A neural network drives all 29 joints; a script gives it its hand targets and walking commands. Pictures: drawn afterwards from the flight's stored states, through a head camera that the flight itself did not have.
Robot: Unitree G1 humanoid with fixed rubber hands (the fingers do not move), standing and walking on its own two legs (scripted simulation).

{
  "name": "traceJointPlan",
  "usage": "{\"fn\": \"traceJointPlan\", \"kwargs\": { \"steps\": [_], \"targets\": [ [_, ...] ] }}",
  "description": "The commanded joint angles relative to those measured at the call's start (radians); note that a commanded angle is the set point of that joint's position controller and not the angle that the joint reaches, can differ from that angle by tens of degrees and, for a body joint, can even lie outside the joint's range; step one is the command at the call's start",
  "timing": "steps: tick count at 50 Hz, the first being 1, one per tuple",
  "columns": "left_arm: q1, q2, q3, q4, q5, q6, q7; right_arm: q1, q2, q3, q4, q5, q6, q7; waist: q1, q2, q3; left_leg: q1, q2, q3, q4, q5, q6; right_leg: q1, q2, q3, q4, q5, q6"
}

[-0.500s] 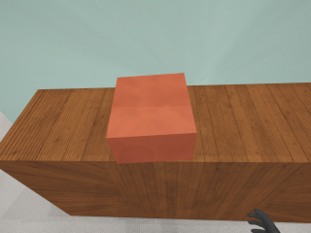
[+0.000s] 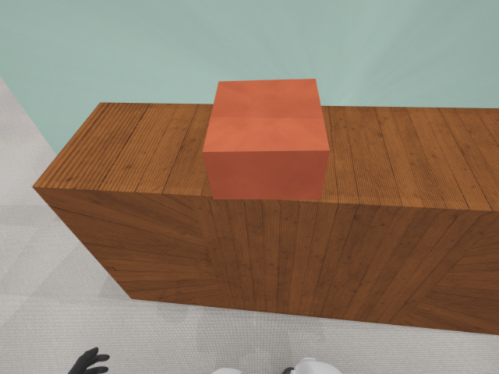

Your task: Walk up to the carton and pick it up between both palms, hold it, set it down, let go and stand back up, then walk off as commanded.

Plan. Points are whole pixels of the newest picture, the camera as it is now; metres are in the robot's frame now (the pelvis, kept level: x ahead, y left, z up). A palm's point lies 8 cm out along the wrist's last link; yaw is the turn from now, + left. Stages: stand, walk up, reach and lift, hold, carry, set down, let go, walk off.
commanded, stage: walk off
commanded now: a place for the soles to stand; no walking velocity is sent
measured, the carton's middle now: (266, 136) +0.62 -0.02 +0.03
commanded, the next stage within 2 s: stand in 1.76 s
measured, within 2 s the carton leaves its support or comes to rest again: neither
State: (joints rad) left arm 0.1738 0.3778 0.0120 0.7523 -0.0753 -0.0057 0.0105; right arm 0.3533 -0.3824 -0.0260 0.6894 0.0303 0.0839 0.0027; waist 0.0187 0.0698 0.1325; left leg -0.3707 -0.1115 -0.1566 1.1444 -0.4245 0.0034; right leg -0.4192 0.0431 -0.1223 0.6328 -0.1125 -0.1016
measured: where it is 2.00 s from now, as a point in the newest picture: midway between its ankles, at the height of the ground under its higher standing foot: outside the picture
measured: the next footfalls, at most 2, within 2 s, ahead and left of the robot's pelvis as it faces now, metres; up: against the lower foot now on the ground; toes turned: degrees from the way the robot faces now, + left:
left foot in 0.08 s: +0.00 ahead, +0.12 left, +0.00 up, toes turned -8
right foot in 0.46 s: -0.11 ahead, -0.05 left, +0.00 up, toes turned +1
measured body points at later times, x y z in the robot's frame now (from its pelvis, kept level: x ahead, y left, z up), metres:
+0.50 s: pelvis -0.17 +0.02 -0.02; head -0.15 -0.03 +0.42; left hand -0.05 +0.34 -0.10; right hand -0.04 -0.28 -0.14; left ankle -0.04 +0.13 -0.70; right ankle -0.18 -0.05 -0.71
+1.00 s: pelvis -0.18 +0.04 -0.01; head -0.14 +0.00 +0.44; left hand -0.10 +0.35 -0.10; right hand -0.09 -0.26 -0.14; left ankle -0.16 +0.17 -0.70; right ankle -0.18 -0.05 -0.70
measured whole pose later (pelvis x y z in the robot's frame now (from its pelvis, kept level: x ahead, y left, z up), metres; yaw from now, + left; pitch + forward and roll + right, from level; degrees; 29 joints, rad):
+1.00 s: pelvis -0.18 +0.04 -0.01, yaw -1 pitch -6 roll -1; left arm 0.23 0.34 0.01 0.84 -0.08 -0.04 0.02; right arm 0.23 -0.39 -0.03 0.74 0.03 0.05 0.00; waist -0.01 0.10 0.20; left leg -0.33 -0.05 -0.14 0.88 -0.46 0.01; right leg -0.29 0.09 0.02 0.85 -0.46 -0.07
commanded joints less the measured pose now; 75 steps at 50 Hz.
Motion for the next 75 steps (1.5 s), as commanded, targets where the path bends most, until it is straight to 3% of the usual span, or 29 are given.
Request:
{"fn": "traceJointPlan", "kwargs": {
  "steps": [1, 2, 4, 5, 7, 9, 10, 17, 19, 21, 22, 23, 24, 25, 28, 33, 44, 48, 49, 51, 52, 59, 62, 64, 65, 67, 72, 74, 75],
  "targets": [
    [-0.149, 0.325, 0.167, -0.102, 0.127, 0.0, 0.047, 0.21, -0.246, -0.124, 0.014, -0.064, -0.009, 0.019, -0.117, -0.123, -0.032, 0.163, 0.146, -0.017, -0.319, -0.148, 0.085, -0.17, -0.382, 0.374, -0.313, -0.476, -0.044],
    [-0.154, 0.312, 0.161, -0.093, 0.12, 0.007, 0.047, 0.239, -0.246, -0.127, 0.031, -0.072, -0.012, 0.022, -0.137, -0.054, -0.021, 0.208, 0.166, -0.066, -0.493, -0.098, 0.109, -0.216, -0.327, 0.321, -0.179, -0.49, 0.011],
    [-0.057, 0.207, 0.124, -0.063, 0.084, 0.027, 0.037, 0.108, -0.267, -0.123, -0.006, -0.099, -0.008, 0.017, -0.086, 0.263, 0.053, -0.009, 0.269, -0.353, -0.78, -0.285, 0.162, -0.27, -0.015, 0.066, 0.4, -0.518, 0.118],
    [-0.037, 0.211, 0.124, -0.064, 0.083, 0.031, 0.039, -0.012, -0.288, -0.119, -0.057, -0.104, -0.012, 0.007, -0.074, 0.269, 0.089, -0.196, 0.349, -0.542, -0.932, -0.402, 0.187, -0.239, 0.112, 0.158, 0.63, -0.504, 0.128],
    [-0.089, 0.252, 0.134, -0.083, 0.085, 0.02, 0.048, -0.175, -0.348, -0.11, -0.118, -0.098, -0.02, -0.017, -0.067, 0.204, 0.172, -0.45, 0.369, -0.618, -1.033, -0.46, 0.179, -0.135, 0.173, 0.35, 0.802, -0.465, 0.134],
    [-0.014, 0.261, 0.128, -0.048, 0.067, 0.024, 0.04, -0.278, -0.296, -0.092, -0.136, -0.107, -0.03, -0.024, -0.004, 0.085, 0.167, -0.364, 0.3, -0.419, -0.913, -0.267, 0.093, -0.136, 0.162, 0.383, 0.828, -0.344, 0.12],
    [0.037, 0.266, 0.131, -0.022, 0.064, 0.029, 0.04, -0.292, -0.28, -0.091, -0.14, -0.104, -0.034, -0.025, 0.009, 0.098, 0.15, -0.3, 0.278, -0.334, -0.872, -0.226, 0.08, -0.151, 0.157, 0.345, 0.841, -0.305, 0.117],
    [0.055, 0.251, 0.118, 0.006, 0.07, -0.002, 0.04, -0.136, -0.243, -0.116, -0.123, -0.097, -0.018, -0.009, -0.07, 0.173, -0.078, 0.114, 0.275, -0.282, -0.75, -0.136, 0.213, -0.099, 0.062, 0.209, 0.412, -0.509, 0.113],
    [0.069, 0.237, 0.114, 0.016, 0.074, -0.012, 0.034, -0.158, -0.25, -0.121, -0.103, -0.099, -0.013, -0.006, -0.053, 0.206, -0.076, 0.069, 0.299, -0.289, -0.726, -0.19, 0.216, -0.011, 0.019, 0.209, 0.227, -0.635, 0.082],
    [0.191, 0.212, 0.115, 0.066, 0.078, -0.024, 0.028, -0.207, -0.259, -0.126, -0.081, -0.096, -0.004, -0.005, 0.028, 0.13, -0.091, -0.062, 0.265, -0.185, -0.607, -0.236, 0.134, 0.25, -0.026, 0.224, -0.135, -0.561, 0.055],
    [0.244, 0.217, 0.118, 0.093, 0.081, -0.026, 0.03, -0.209, -0.227, -0.123, -0.057, -0.086, 0.001, -0.008, 0.056, -0.021, -0.073, -0.118, 0.177, -0.073, -0.371, -0.192, 0.071, 0.299, -0.081, 0.363, -0.298, -0.588, 0.064],
    [0.193, 0.283, 0.121, 0.061, 0.099, -0.032, 0.037, -0.202, -0.17, -0.109, -0.049, -0.078, -0.004, -0.013, 0.042, -0.246, 0.03, -0.34, 0.057, 0.041, -0.122, -0.093, 0.003, 0.252, -0.242, 0.73, -0.343, -0.613, 0.08],
    [0.067, 0.334, 0.127, 0.003, 0.107, -0.041, 0.041, -0.206, -0.204, -0.114, -0.037, -0.082, -0.01, -0.025, 0.003, -0.155, 0.118, -0.338, 0.083, -0.017, -0.115, -0.055, -0.017, 0.051, -0.341, 0.889, -0.373, -0.555, 0.073],
    [0.02, 0.351, 0.135, -0.013, 0.111, -0.037, 0.04, -0.226, -0.229, -0.125, -0.019, -0.079, -0.015, -0.022, 0.018, -0.107, 0.139, -0.231, 0.075, -0.089, -0.101, -0.074, -0.006, -0.08, -0.349, 0.876, -0.372, -0.547, 0.029],
    [0.013, 0.279, 0.119, -0.005, 0.105, -0.055, 0.04, -0.183, -0.235, -0.12, 0.001, -0.069, -0.02, -0.005, -0.011, -0.137, 0.094, -0.182, 0.085, -0.062, -0.109, 0.039, 0.013, 0.017, -0.257, 0.667, -0.307, -0.371, 0.107],
    [0.062, 0.261, 0.123, 0.002, 0.097, -0.057, 0.034, -0.16, -0.216, -0.105, 0.019, -0.057, -0.028, -0.014, 0.009, -0.148, -0.026, -0.162, 0.064, -0.06, -0.183, 0.059, 0.002, 0.205, -0.233, 0.597, -0.258, -0.131, 0.151],
    [0.05, 0.282, 0.13, 0.014, 0.112, -0.063, 0.015, -0.128, -0.229, -0.104, 0.05, -0.066, -0.072, -0.013, 0.01, -0.144, -0.036, -0.106, 0.101, -0.014, -0.292, -0.084, 0.018, 0.2, -0.305, 0.65, -0.29, -0.393, 0.01],
    [0.013, 0.268, 0.115, 0.009, 0.103, -0.059, 0.009, -0.063, -0.214, -0.105, 0.053, -0.073, -0.104, -0.011, -0.05, -0.116, -0.077, 0.117, 0.117, 0.014, -0.521, -0.003, 0.063, 0.072, -0.251, 0.516, -0.144, -0.351, -0.022],
    [-0.003, 0.242, 0.104, 0.006, 0.098, -0.055, 0.007, -0.031, -0.222, -0.11, 0.058, -0.078, -0.112, -0.012, -0.069, -0.057, -0.105, 0.216, 0.142, -0.074, -0.618, -0.023, 0.081, 0.007, -0.194, 0.427, -0.039, -0.32, -0.011],
    [0.012, 0.19, 0.095, 0.008, 0.085, -0.049, 0.007, -0.018, -0.306, -0.131, 0.049, -0.081, -0.127, -0.013, -0.055, 0.106, -0.128, 0.278, 0.335, -0.477, -0.792, -0.003, 0.171, -0.091, 0.001, 0.215, 0.287, -0.389, 0.071],
    [0.013, 0.207, 0.098, 0.02, 0.081, -0.049, 0.011, -0.038, -0.312, -0.132, 0.05, -0.074, -0.13, -0.015, -0.045, 0.06, -0.102, 0.274, 0.383, -0.53, -0.786, 0.076, 0.211, -0.106, 0.018, 0.195, 0.314, -0.499, 0.076],
    [0.028, 0.221, 0.093, 0.04, 0.068, -0.058, 0.013, -0.089, -0.253, -0.109, 0.026, -0.072, -0.132, -0.027, -0.025, 0.054, -0.146, 0.353, 0.341, -0.326, -0.602, 0.719, 0.175, -0.03, -0.044, 0.179, 0.181, -0.395, 0.069],
    [0.094, 0.25, 0.105, 0.057, 0.068, -0.073, 0.018, -0.17, -0.239, -0.101, -0.001, -0.06, -0.124, -0.024, 0.03, -0.032, -0.215, 0.174, 0.22, -0.136, -0.425, 0.727, 0.127, 0.269, -0.103, 0.253, 0.005, 0.127, 0.024],
    [0.155, 0.317, 0.125, 0.054, 0.075, -0.082, 0.024, -0.205, -0.197, -0.089, -0.006, -0.04, -0.116, -0.029, 0.077, -0.176, -0.238, -0.022, 0.07, 0.071, -0.169, 0.367, 0.033, 0.437, -0.28, 0.548, -0.088, 0.434, -0.086],
    [0.155, 0.329, 0.126, 0.052, 0.074, -0.081, 0.023, -0.205, -0.204, -0.092, -0.008, -0.045, -0.11, -0.034, 0.064, -0.193, -0.198, -0.122, 0.058, 0.082, -0.146, -0.089, 0.025, 0.465, -0.343, 0.627, -0.098, 0.57, -0.127],
    [0.139, 0.302, 0.119, 0.038, 0.086, -0.077, 0.022, -0.18, -0.211, -0.096, -0.002, -0.055, -0.107, -0.031, 0.036, -0.143, -0.129, -0.211, 0.087, 0.047, -0.186, -0.216, 0.026, 0.461, -0.336, 0.607, -0.067, 0.535, -0.115],
    [0.068, 0.267, 0.106, 0.022, 0.086, -0.07, 0.023, -0.123, -0.208, -0.101, 0.025, -0.053, -0.12, -0.021, -0.015, -0.148, -0.178, 0.032, 0.117, 0.062, -0.463, 0.12, 0.05, 0.352, -0.25, 0.443, 0.023, 0.558, -0.034],
    [-0.003, 0.252, 0.097, 0.004, 0.074, -0.073, 0.022, -0.056, -0.235, -0.113, 0.048, -0.061, -0.132, -0.023, -0.067, -0.08, -0.254, 0.333, 0.152, -0.06, -0.536, 0.429, 0.117, 0.133, -0.158, 0.307, 0.178, 0.471, 0.022],
    [-0.021, 0.228, 0.093, 0.004, 0.063, -0.072, 0.021, -0.013, -0.271, -0.123, 0.052, -0.071, -0.141, -0.027, -0.096, -0.001, -0.285, 0.43, 0.264, -0.251, -0.583, 0.629, 0.201, 0.02, -0.062, 0.229, 0.357, 0.248, 0.074]
  ]
}}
